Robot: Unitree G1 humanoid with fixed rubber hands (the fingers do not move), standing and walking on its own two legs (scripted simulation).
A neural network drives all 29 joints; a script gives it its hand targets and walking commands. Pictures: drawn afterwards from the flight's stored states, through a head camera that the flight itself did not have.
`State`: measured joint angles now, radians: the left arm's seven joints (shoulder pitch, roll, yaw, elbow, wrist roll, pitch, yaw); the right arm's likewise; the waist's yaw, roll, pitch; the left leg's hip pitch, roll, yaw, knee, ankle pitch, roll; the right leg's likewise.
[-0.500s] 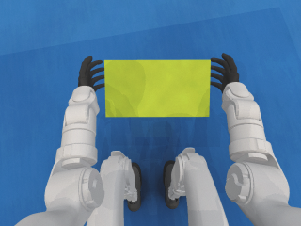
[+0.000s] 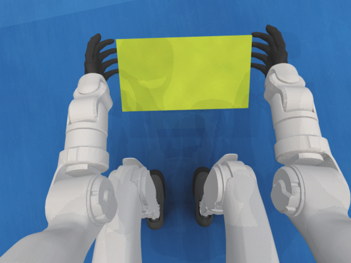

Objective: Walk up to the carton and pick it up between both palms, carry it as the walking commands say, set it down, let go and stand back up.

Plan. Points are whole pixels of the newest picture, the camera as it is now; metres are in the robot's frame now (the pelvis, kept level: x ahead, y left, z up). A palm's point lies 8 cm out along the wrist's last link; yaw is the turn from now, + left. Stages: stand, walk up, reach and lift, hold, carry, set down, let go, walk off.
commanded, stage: set down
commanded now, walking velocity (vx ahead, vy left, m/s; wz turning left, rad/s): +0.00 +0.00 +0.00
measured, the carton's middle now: (183, 75) +0.52 -0.02 -0.20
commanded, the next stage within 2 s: none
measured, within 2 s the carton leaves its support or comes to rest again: rests again in 1.68 s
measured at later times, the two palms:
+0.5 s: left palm (112, 81) +0.51 +0.15 -0.20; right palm (257, 71) +0.51 -0.21 -0.20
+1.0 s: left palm (116, 82) +0.52 +0.16 -0.25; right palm (247, 74) +0.52 -0.20 -0.25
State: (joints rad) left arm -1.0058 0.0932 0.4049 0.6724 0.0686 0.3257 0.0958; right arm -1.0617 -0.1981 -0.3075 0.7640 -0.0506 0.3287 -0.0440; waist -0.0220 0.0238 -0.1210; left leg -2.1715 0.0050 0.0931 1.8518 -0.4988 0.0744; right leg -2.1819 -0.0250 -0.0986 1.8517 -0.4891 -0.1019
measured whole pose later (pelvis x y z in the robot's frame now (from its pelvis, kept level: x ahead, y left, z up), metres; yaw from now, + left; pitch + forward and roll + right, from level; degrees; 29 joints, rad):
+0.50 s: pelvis +0.00 +0.00 -0.06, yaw +0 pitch +42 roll +2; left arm -1.16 0.18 0.30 0.82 -0.07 0.23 0.16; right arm -1.26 -0.33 -0.14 0.94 0.09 0.24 -0.10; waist -0.01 0.03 0.11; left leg -2.27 0.00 0.10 2.08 -0.54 0.07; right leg -2.29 -0.03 -0.10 2.07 -0.52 -0.11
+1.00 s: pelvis -0.01 +0.00 -0.10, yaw -1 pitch +33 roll +1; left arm -1.36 0.30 0.14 1.09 -0.24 0.14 0.18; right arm -1.45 -0.40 0.03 1.16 0.23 0.15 -0.11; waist -0.01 0.05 0.35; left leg -2.24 -0.01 0.10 2.23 -0.56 0.07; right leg -2.27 -0.03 -0.10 2.23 -0.54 -0.11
